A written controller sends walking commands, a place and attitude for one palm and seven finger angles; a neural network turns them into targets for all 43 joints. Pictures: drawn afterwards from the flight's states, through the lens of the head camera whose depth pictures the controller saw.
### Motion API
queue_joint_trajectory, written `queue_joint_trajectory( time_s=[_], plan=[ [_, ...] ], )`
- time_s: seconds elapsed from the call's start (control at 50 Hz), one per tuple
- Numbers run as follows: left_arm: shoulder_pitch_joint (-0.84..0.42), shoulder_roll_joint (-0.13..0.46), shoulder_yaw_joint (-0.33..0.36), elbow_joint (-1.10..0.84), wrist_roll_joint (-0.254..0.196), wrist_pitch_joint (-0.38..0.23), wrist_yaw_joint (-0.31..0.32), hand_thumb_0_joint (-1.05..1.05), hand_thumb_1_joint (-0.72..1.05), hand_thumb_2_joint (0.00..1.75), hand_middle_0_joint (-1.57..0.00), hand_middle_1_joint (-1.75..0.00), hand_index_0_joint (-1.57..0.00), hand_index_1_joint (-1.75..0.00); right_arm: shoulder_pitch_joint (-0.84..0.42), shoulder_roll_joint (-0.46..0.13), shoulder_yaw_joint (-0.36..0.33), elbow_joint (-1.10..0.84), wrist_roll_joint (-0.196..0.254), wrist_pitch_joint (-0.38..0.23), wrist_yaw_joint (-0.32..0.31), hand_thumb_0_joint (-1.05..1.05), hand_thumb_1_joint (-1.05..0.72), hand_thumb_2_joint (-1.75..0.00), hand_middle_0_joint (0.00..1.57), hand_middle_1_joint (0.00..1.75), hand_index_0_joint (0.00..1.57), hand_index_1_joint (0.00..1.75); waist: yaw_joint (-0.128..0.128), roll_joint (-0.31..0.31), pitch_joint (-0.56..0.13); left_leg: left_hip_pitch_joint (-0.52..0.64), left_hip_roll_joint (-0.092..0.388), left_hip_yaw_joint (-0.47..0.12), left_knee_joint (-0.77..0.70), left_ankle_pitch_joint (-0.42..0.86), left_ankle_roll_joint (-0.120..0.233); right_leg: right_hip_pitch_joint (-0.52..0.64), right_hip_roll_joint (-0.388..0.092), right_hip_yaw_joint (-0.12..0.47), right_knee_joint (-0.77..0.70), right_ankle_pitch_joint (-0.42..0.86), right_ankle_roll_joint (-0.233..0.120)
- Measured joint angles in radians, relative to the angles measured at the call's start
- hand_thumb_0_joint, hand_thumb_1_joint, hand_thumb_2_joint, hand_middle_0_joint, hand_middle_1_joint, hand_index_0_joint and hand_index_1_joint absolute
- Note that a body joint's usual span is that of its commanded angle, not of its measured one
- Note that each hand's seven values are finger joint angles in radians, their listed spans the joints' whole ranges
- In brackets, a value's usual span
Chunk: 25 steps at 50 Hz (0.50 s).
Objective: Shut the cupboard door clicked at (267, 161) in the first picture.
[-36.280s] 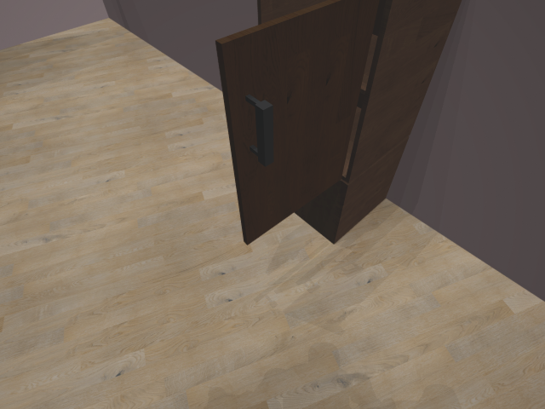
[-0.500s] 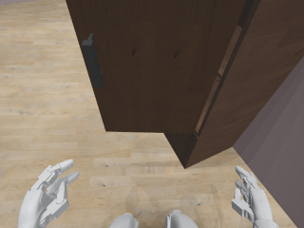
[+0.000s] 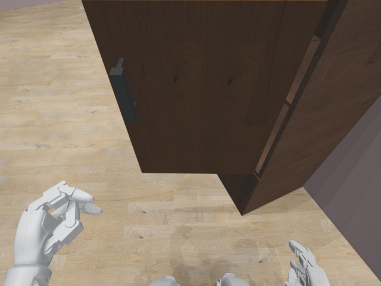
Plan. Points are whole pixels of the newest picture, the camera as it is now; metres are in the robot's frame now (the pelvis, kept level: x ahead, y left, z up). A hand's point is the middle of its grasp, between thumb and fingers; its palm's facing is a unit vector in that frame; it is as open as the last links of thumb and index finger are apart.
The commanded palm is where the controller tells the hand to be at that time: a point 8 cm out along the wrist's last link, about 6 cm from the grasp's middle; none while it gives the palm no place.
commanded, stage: raise the hand and make a fist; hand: left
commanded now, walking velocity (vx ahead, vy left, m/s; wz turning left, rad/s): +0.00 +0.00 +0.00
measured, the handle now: (126, 92) +0.49 +0.18 +0.13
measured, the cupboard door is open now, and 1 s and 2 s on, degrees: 65 65 65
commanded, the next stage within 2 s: bring the fist close to the handle in 0.98 s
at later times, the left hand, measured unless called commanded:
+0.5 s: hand (72, 199) +0.24 +0.22 +0.11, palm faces +0.04 -1.00 -0.03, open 3.1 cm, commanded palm +0.21 +0.27 +0.12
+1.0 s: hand (69, 195) +0.24 +0.21 +0.14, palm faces +0.10 -0.99 -0.05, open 3.1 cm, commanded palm +0.20 +0.26 +0.13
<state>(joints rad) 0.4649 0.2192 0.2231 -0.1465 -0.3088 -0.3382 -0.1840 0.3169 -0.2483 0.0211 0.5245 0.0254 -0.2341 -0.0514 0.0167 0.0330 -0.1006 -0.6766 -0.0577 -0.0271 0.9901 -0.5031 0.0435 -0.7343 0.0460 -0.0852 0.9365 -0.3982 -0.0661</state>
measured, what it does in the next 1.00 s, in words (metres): stands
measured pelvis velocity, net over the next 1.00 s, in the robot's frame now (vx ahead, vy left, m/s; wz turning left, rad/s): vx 0.01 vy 0.02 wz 0.00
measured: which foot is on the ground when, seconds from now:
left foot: down 0.00-1.00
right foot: down 0.00-1.00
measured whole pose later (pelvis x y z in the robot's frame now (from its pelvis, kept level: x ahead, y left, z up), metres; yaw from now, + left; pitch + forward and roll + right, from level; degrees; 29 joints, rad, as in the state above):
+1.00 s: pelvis +0.01 +0.02 +0.03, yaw +0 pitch +4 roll -1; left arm 0.32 0.23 0.18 -0.18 -0.27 -0.16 -0.16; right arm 0.27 -0.25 0.05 0.55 0.04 -0.22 -0.06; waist 0.04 0.04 -0.06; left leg -0.42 -0.07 -0.03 0.79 -0.43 0.06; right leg -0.48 0.03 -0.07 0.74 -0.33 -0.04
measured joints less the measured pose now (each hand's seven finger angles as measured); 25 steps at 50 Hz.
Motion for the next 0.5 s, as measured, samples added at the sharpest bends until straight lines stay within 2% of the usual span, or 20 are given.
queue_joint_trajectory(
  time_s=[0.06,0.14,0.28,0.34,0.42,0.5],
  plan=[
    [0.002,-0.005,-0.048,-0.004,0.005,-0.001,-0.039,0.02,0.9,0.9,-0.93,-1.11,-0.94,-1.11,-0.012,-0.021,-0.006,0.005,0.003,-0.006,-0.006,0.01,-0.91,-0.9,0.2,0.3,0.21,0.3,0.003,0.008,0.008,0.004,-0.006,-0.002,0.002,-0.005,0.011,0.008,-0.005,-0.001,-0.004,-0.004,0.01],
    [-0.012,0.006,-0.09,-0.006,0.024,0.048,-0.048,0.02,0.9,0.9,-1.01,-1.19,-1.02,-1.19,-0.033,-0.018,-0.008,-0.009,0.005,-0.005,-0.019,0.01,-0.91,-0.9,0.2,0.3,0.2,0.3,0.007,0.002,0.013,0.026,-0.01,0.007,-0.014,-0.004,0.021,0.028,-0.009,0.009,-0.018,-0.003,0.02],
    [-0.042,0.013,-0.048,-0.058,0.016,0.065,0.019,0.02,0.9,0.9,-1.14,-1.33,-1.15,-1.33,-0.054,0.012,0.012,-0.04,0.004,0.007,-0.012,0.01,-0.91,-0.9,0.2,0.29,0.2,0.3,0.017,-0.002,0.004,0.091,-0.015,0.007,-0.06,0.002,0.03,0.096,-0.012,0.015,-0.065,0.003,0.032],
    [-0.065,0.006,-0.053,-0.064,0.019,0.095,0.009,0.02,0.9,0.9,-1.19,-1.39,-1.2,-1.39,-0.059,0.014,0.026,-0.046,0.008,0.013,-0.006,0.01,-0.91,-0.9,0.2,0.29,0.2,0.3,0.024,0.008,0.003,0.113,-0.018,0.002,-0.076,0.007,0.034,0.123,-0.014,0.011,-0.088,0.009,0.037],
    [-0.092,0.01,-0.083,-0.05,0.035,0.17,-0.018,0.02,0.9,0.9,-1.24,-1.44,-1.25,-1.44,-0.063,0.016,0.04,-0.047,0.013,0.023,-0.008,0.01,-0.91,-0.9,0.2,0.3,0.21,0.3,0.03,0.013,0.011,0.143,-0.021,0.002,-0.104,0.019,0.038,0.154,-0.017,0.013,-0.117,0.021,0.043],
    [-0.11,0.026,-0.077,-0.046,0.036,0.212,-0.011,0.02,0.9,0.9,-1.27,-1.47,-1.28,-1.47,-0.058,0.022,0.047,-0.04,0.013,0.03,-0.013,0.01,-0.91,-0.9,0.21,0.3,0.21,0.3,0.032,0.007,0.021,0.176,-0.022,0.006,-0.134,0.031,0.04,0.185,-0.017,0.019,-0.143,0.033,0.044]
  ],
)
